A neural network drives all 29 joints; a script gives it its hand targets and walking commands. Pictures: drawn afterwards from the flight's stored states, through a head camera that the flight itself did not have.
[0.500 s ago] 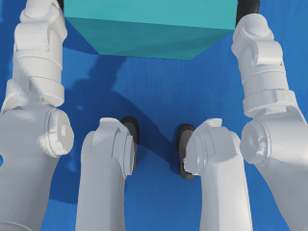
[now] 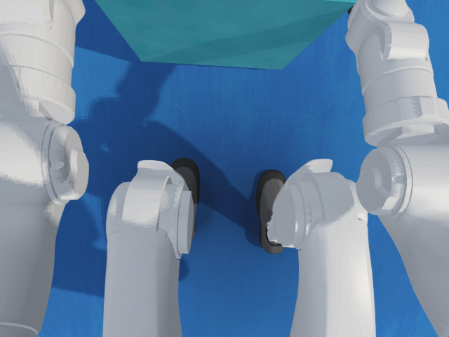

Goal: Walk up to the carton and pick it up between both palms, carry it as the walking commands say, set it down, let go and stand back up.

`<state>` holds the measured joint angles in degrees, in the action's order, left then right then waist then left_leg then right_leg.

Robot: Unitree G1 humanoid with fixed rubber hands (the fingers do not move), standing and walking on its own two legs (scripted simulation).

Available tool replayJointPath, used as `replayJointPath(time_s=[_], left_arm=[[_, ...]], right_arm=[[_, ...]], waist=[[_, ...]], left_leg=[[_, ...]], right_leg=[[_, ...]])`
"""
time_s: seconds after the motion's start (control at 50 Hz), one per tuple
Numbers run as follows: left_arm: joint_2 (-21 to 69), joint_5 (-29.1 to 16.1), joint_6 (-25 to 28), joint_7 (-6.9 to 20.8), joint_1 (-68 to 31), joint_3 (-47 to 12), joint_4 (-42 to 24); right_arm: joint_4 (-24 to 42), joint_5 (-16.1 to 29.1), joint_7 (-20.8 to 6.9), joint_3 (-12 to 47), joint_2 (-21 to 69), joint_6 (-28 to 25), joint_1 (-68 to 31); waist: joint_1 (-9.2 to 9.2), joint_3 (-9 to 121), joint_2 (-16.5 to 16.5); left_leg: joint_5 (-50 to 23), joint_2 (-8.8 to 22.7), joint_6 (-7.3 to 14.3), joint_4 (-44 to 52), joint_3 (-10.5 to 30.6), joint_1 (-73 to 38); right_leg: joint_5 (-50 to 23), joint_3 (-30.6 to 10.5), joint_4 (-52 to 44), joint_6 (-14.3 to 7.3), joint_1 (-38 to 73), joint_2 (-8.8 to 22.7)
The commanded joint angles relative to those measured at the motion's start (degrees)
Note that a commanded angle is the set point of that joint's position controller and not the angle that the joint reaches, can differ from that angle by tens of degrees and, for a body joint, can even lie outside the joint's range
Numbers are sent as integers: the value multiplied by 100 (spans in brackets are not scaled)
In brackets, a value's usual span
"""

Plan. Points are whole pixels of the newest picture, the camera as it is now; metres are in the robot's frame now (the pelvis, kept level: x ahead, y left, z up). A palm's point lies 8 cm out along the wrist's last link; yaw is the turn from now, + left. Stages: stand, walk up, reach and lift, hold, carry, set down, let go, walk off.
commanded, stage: set down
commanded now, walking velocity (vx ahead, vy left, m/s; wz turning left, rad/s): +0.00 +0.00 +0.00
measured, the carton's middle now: out of the picture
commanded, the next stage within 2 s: none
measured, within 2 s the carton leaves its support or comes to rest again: rests again in 1.36 s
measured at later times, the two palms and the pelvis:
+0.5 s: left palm out of the picture +0.56 +0.23 -0.14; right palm out of the picture +0.55 -0.14 -0.15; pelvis +0.01 +0.00 -0.01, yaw +0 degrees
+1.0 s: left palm out of the picture +0.56 +0.23 -0.14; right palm out of the picture +0.56 -0.14 -0.15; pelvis +0.01 +0.00 +0.00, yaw +0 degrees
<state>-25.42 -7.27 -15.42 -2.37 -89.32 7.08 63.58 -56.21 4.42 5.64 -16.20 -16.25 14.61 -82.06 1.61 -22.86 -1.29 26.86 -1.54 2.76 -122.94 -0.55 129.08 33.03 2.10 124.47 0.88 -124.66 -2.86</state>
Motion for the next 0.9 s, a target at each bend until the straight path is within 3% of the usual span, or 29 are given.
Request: replayJointPath(time_s=[0.0,0.08,0.1,0.16,0.18,0.22,0.34,0.38,0.44,0.66,0.88], left_arm=[[5695,-476,257,1481,-2938,-1076,-1201],[5794,-432,337,1522,-2618,-1101,-1239],[5777,-401,323,1536,-2523,-1086,-1132],[5705,-310,334,1555,-2361,-1068,-1089],[5670,-302,323,1561,-2321,-1067,-1084],[5561,-283,338,1572,-2334,-1013,-1086],[5246,-194,273,1621,-2325,-887,-817],[5149,-114,265,1629,-2307,-782,-762],[5015,-70,241,1668,-2377,-701,-742],[4867,207,179,1810,-2103,-415,-430],[4791,386,155,1811,-1850,-391,-291]], right_arm=[[996,404,-1619,1463,4664,-237,-3781],[953,314,-1628,1444,4800,-292,-3392],[910,278,-1625,1377,4772,-285,-3340],[881,162,-1634,1300,4718,-275,-3127],[866,127,-1635,1267,4665,-271,-3077],[896,77,-1621,1314,4643,-249,-3075],[704,-107,-1555,1231,4415,-154,-2975],[633,-128,-1556,1235,4407,-138,-3018],[528,-220,-1543,1146,4353,-87,-2928],[316,-370,-1580,931,4326,-24,-2720],[330,-500,-1554,729,4081,-77,-2577]], waist=[[-251,6690,603],[-192,6648,575],[-262,6506,590],[-193,6239,678],[-258,6158,647],[-185,6054,520],[-259,5624,322],[-122,5470,307],[-172,5270,231],[-66,4804,261],[-134,4697,369]], left_leg=[[-834,-197,-79,944,290,-4322],[-1258,-249,-123,858,240,-4050],[-1231,-232,-117,846,255,-3938],[-1123,-247,-145,867,218,-3660],[-1065,-245,-150,872,234,-3565],[-967,-260,-138,851,200,-3351],[-293,-211,-132,886,182,-2922],[-96,-224,-111,903,146,-2823],[132,-199,-99,913,136,-2687],[332,-155,-22,906,135,-2528],[254,-138,-40,901,195,-2739]], right_leg=[[-508,282,-919,-264,1371,-246],[-865,191,-919,-240,1340,-274],[-855,201,-907,-231,1289,-273],[-803,114,-924,-243,1180,-284],[-764,106,-941,-249,1161,-289],[-717,61,-942,-231,1238,-272],[-264,16,-940,-239,1353,-223],[-97,-1,-938,-227,1328,-217],[38,-10,-949,-234,1388,-219],[112,-56,-913,-242,1384,-207],[90,-9,-879,-212,1230,-223]])
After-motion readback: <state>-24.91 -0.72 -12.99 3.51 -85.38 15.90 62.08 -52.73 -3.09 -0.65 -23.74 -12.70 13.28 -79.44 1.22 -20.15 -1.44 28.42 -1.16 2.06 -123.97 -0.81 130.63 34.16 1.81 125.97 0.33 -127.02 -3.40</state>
